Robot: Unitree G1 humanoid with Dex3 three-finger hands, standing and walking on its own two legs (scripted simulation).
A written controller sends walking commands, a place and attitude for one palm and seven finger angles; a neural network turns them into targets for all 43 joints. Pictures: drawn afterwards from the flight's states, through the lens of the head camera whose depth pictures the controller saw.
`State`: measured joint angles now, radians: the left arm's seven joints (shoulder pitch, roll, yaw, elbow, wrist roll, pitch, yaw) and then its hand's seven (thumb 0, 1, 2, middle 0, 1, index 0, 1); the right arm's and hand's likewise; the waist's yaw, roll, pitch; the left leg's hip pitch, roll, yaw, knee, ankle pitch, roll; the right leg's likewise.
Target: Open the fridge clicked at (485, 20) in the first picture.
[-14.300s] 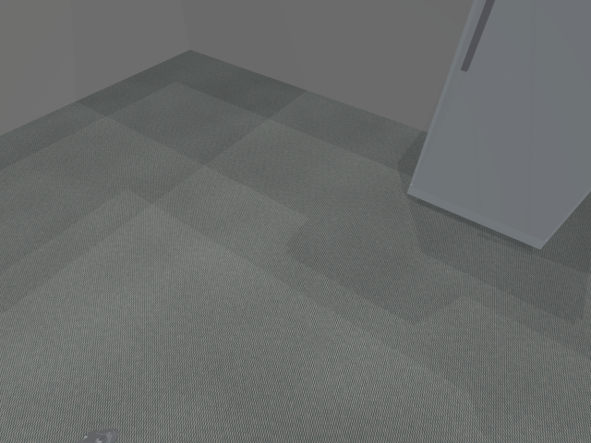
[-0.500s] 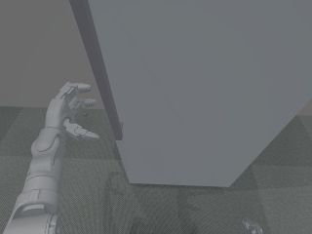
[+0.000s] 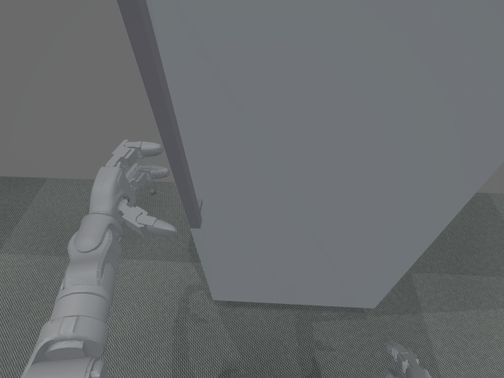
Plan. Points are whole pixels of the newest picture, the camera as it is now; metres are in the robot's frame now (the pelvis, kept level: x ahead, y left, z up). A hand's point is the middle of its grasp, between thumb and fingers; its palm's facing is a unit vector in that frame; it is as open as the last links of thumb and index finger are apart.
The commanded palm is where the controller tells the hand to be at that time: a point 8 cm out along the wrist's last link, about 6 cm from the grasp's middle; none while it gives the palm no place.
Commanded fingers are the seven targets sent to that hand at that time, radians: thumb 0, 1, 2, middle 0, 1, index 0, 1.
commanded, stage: move the hooked fingers beside the handle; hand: left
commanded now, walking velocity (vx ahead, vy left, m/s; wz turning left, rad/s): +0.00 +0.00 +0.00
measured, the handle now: (174, 129) +0.44 +0.14 +0.17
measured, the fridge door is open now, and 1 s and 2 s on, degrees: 0 0 0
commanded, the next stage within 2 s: feel for the door with the fingertips in 0.26 s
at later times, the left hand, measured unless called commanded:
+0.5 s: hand (149, 196) +0.37 +0.18 +0.10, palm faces -0.01 -1.00 -0.01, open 14.0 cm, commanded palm +0.34 +0.23 +0.10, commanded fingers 0.00 -0.50 0.30 -0.30 -1.20 -0.30 -1.20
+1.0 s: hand (166, 191) +0.38 +0.16 +0.10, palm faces -0.01 -1.00 -0.02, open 14.0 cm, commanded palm +0.35 +0.21 +0.10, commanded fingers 0.00 -0.50 0.30 -0.30 -1.20 -0.30 -1.20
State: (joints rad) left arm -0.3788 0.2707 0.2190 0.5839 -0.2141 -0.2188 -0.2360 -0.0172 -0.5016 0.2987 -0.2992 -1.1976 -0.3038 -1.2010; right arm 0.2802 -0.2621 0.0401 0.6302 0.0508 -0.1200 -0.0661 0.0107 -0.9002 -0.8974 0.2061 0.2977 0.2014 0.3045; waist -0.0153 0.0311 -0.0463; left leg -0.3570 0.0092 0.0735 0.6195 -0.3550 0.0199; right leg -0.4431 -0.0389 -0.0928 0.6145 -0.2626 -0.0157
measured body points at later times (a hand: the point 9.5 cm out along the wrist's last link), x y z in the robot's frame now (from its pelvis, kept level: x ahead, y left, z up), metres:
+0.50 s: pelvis -0.01 -0.01 +0.00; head +0.02 -0.02 +0.45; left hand +0.36 +0.24 +0.10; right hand +0.12 -0.26 -0.11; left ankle -0.02 +0.10 -0.73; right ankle +0.03 -0.11 -0.73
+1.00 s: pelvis -0.01 +0.00 +0.00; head +0.02 -0.01 +0.45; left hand +0.37 +0.21 +0.10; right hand +0.13 -0.24 -0.10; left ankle -0.02 +0.10 -0.73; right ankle +0.03 -0.11 -0.73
